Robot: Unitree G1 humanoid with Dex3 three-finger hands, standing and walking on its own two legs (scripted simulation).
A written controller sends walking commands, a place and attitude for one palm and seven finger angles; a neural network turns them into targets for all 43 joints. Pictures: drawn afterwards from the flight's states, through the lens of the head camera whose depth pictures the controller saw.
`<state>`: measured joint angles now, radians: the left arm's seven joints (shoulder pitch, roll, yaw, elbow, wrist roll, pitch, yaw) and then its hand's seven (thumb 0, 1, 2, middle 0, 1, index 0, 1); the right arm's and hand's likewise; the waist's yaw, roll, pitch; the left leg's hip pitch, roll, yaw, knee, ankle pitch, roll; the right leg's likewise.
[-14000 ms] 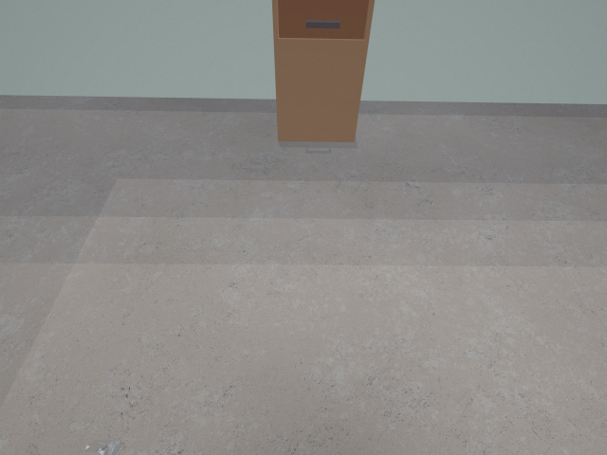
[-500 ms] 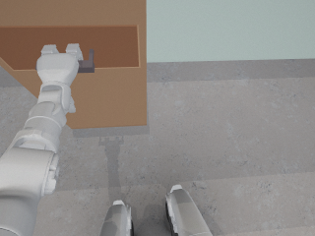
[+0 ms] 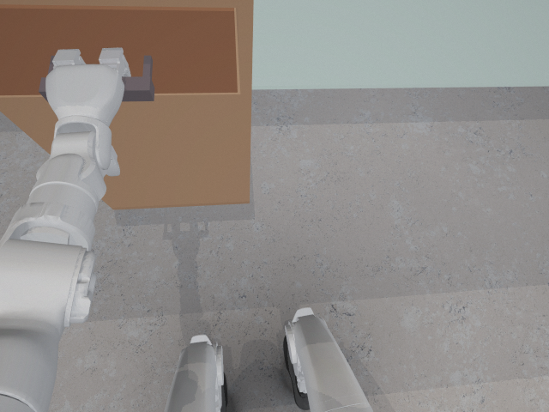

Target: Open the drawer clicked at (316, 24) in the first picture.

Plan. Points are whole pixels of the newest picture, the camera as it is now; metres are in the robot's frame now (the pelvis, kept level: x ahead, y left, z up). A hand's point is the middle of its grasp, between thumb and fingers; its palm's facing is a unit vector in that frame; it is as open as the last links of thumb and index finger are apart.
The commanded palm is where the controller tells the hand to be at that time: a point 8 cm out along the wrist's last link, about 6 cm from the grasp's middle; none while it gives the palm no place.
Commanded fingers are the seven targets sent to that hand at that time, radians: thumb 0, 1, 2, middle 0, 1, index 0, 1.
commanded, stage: lower the fingers behind the handle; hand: left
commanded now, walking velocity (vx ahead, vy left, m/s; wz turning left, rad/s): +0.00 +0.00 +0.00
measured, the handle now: (101, 76) +0.60 +0.18 +0.01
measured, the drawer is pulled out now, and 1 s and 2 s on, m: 0.00 0.00 0.07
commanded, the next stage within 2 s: close the thumb around the handle in 0.14 s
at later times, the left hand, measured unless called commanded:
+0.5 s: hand (104, 114) +0.56 +0.18 -0.01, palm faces -0.04 +0.01 -1.00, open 11.9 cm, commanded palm +0.54 +0.18 +0.04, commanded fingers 0.00 0.28 0.64 -0.36 -1.28 -0.36 -1.28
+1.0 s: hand (105, 115) +0.55 +0.18 -0.01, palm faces -0.05 +0.01 -1.00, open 5.7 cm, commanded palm +0.54 +0.17 +0.04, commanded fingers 0.00 0.90 0.90 -0.40 -1.35 -0.40 -1.35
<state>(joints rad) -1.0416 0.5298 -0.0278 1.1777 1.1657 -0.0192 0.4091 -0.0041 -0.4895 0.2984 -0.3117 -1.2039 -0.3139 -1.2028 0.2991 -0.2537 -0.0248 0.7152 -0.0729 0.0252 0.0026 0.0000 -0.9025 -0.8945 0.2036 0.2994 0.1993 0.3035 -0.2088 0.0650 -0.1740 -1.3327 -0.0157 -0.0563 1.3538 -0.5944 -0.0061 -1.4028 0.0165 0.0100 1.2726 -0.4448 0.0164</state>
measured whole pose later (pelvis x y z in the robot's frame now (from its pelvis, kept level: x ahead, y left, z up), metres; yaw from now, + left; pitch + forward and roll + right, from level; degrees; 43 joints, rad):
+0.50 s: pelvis +0.00 +0.00 +0.00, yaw +0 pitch +33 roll -2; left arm -1.03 0.52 -0.03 1.17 1.16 -0.02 0.41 0.00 -0.19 0.43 -0.33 -1.24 -0.34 -1.23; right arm 0.31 -0.26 -0.02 0.72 -0.07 0.03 0.00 0.00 -0.90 -0.89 0.20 0.30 0.20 0.30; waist -0.21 0.07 -0.17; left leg -1.32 -0.01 -0.05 1.34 -0.60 0.00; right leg -1.39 0.02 0.01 1.26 -0.45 0.02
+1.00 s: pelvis +0.01 +0.00 +0.01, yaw +0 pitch +32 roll -1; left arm -1.00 0.52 -0.02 1.15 1.16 -0.03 0.41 0.00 0.71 0.81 -0.37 -1.35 -0.39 -1.35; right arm 0.30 -0.25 -0.02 0.71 -0.07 0.04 0.00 0.00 -0.90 -0.89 0.20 0.30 0.20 0.30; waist -0.20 0.07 -0.17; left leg -1.29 -0.01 -0.05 1.32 -0.60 0.00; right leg -1.36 0.02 0.02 1.25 -0.45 0.02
